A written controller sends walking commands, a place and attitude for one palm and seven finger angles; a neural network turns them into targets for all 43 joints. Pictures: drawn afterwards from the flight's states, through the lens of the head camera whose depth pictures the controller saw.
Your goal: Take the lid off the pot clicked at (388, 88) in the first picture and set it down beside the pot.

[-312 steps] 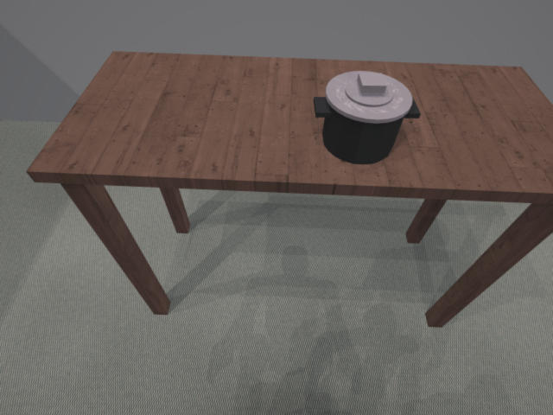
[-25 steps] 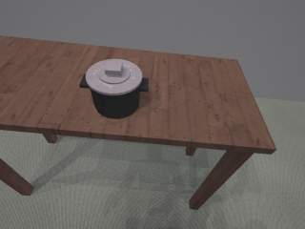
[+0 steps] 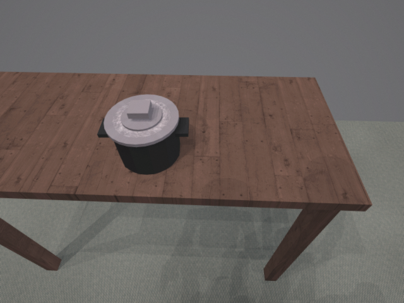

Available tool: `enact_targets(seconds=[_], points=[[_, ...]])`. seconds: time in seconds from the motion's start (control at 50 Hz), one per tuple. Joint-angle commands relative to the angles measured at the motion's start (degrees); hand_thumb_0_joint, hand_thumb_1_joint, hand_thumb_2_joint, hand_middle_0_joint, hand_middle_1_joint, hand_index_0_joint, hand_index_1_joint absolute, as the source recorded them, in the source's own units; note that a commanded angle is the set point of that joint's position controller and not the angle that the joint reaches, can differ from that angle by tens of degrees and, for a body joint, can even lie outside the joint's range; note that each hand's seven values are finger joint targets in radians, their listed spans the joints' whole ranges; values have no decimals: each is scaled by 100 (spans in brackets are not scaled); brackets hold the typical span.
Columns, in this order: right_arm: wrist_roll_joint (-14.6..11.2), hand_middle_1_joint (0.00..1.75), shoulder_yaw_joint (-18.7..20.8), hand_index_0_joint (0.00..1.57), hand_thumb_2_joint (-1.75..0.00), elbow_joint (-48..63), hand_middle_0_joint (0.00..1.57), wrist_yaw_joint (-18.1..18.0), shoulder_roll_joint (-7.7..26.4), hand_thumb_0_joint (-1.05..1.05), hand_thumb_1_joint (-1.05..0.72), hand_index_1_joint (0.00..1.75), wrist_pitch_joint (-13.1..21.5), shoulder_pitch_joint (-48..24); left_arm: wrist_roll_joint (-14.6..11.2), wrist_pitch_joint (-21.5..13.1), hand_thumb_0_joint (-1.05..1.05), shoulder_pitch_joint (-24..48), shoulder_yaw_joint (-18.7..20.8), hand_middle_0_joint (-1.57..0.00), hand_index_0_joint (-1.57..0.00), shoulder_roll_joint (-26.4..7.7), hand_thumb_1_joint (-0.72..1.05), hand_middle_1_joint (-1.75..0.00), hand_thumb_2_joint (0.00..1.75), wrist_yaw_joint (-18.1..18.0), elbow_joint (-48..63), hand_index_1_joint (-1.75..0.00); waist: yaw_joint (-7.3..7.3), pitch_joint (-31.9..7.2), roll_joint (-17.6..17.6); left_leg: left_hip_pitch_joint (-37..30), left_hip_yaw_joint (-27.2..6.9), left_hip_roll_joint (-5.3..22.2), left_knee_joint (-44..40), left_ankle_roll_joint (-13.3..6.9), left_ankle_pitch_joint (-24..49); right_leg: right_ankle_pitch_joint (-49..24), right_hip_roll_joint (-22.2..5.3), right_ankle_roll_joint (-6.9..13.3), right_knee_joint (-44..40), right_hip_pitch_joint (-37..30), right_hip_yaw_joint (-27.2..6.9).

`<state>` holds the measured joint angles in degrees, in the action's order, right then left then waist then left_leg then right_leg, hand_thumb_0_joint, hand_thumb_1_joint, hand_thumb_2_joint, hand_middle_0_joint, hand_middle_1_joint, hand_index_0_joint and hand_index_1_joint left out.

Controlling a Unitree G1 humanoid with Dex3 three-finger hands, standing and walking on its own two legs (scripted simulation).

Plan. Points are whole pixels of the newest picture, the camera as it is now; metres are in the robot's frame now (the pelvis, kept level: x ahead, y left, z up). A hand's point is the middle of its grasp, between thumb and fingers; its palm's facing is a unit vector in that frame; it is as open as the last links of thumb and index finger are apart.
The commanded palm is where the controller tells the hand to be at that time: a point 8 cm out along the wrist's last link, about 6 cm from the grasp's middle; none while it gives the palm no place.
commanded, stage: come to a stop and stand still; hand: left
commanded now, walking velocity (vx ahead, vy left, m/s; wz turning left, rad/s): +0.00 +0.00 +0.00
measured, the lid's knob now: (139, 109) +0.45 +0.16 +0.14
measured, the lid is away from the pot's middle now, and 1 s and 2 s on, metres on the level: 0.00 0.00 0.00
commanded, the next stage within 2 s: look again from close up in 0.86 s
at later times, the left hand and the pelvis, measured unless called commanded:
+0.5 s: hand out of the picture +0.07 +0.14 -0.17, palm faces +0.00 -0.97 -0.23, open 7.3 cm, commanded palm none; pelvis +0.04 -0.04 +0.00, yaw +0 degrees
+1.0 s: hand out of the picture +0.05 +0.12 -0.17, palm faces +0.02 -0.98 -0.20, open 7.3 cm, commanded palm none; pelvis +0.05 -0.06 +0.00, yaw +0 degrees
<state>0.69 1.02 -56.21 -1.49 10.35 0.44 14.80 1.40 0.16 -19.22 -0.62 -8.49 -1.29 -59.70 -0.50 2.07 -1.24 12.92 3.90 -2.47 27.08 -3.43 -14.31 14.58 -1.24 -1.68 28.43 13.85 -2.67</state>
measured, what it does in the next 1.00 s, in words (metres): shifts its weight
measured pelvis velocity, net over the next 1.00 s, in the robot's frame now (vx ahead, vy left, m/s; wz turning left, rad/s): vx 0.05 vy -0.06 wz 0.01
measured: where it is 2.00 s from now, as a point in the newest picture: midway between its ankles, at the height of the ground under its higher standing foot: outside the picture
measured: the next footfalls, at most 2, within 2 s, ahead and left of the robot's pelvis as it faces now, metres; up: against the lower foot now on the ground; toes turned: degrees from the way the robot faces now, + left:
none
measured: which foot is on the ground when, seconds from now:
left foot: down 0.00-1.00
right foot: down 0.00-1.00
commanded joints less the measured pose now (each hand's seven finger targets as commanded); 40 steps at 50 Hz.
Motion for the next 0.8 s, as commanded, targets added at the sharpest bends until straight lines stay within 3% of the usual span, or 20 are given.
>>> enact_targets(seconds=[0.0, 0.04, 0.12, 0.14, 0.22, 0.24, 0.5, 0.54, 0.58, 0.64, 0.68, 0.78], points=[[-7, 30, 52, 20, -90, 144, 20, -23, 427, 0, -90, 30, 157, 235, -51, -118, 0, -195, 131, -20, -20, -671, 90, -30, 90, -96, 143, -30, 62, -41, 130, -216, -802, 769, -547, 72, 464, -765, -402, 375, -383, 147, -395], [-12, 30, 40, 20, -90, 51, 20, -35, 386, 0, -90, 30, 164, 294, -61, -132, 0, -172, 142, -20, -20, -670, 90, -30, 90, -102, 131, -30, 40, -116, 252, -293, -755, 792, -456, 71, 729, -926, -409, 390, -403, 30, -395], [-7, 30, 19, 20, -90, -117, 20, -56, 318, 0, -90, 30, 158, 361, -77, -141, 0, -93, 133, -20, -20, -647, 90, -30, 90, -123, 54, -30, 60, -111, 71, -399, -677, 784, -379, 134, 1035, -1214, -458, 430, -368, -31, -443], [-7, 30, 19, 20, -90, -134, 20, -57, 304, 0, -90, 30, 150, 377, -80, -144, 0, -82, 145, -20, -20, -668, 90, -30, 90, -122, 62, -30, 47, -100, 203, -369, -673, 794, -363, 136, 979, -1214, -445, 435, -400, -89, -434], [-5, 30, 4, 20, -90, -266, 20, -66, 266, 0, -90, 30, 136, 456, -86, -149, 0, -5, 132, -20, -20, -649, 90, -30, 90, -133, 26, -30, 71, -74, 92, -428, -614, 800, -361, 182, 1037, -1390, -477, 469, -421, -122, -487], [-6, 30, 6, 20, -90, -283, 20, -65, 257, 0, -90, 30, 132, 468, -94, -152, 0, 3, 145, -20, -20, -685, 90, -30, 90, -129, 36, -30, 59, -101, 229, -429, -604, 816, -347, 183, 1028, -1429, -461, 475, -429, -188, -468], [-16, 30, -34, 20, -90, -523, 20, -91, 198, 0, -90, 30, 130, 556, -107, -186, 0, 94, 151, -20, -20, -655, 90, -30, 90, -153, 41, -30, 65, -25, 165, -569, -549, 852, -428, 264, 1392, -2030, -514, 492, -545, -408, -462], [-15, 30, -29, 20, -90, -540, 20, -92, 184, 0, -90, 30, 125, 541, -118, -192, 0, 69, 159, -20, -20, -669, 90, -30, 90, -146, 39, -30, 43, -40, 293, -619, -536, 864, -423, 260, 1346, -2089, -508, 486, -592, -441, -442], [-22, 30, -29, 20, -90, -556, 20, -96, 188, 0, -90, 30, 118, 550, -109, -200, 0, 79, 156, -20, -20, -673, 90, -30, 90, -156, 36, -30, 73, -45, 183, -610, -502, 853, -408, 286, 1368, -2285, -538, 478, -614, -494, -491], [-27, 30, -27, 20, -90, -587, 20, -103, 163, 0, -90, 30, 124, 548, -123, -216, 0, 36, 165, -20, -20, -677, 90, -30, 90, -158, 31, -30, 63, -145, 330, -696, -500, 872, -410, 290, 1453, -2549, -522, 469, -622, -604, -471], [-28, 30, -37, 20, -90, -598, 20, -110, 189, 0, -90, 30, 126, 534, -120, -213, 0, 40, 159, -20, -20, -654, 90, -30, 90, -163, 29, -30, 69, -96, 119, -712, -488, 878, -424, 306, 1571, -2592, -534, 470, -618, -583, -481], [-36, 30, -55, 20, -90, -622, 20, -116, 175, 0, -90, 30, 121, 522, -121, -214, 0, -33, 148, -20, -20, -641, 90, -30, 90, -162, -11, -30, 59, -44, 172, -714, -470, 889, -445, 310, 1526, -2588, -529, 429, -702, -610, -481]])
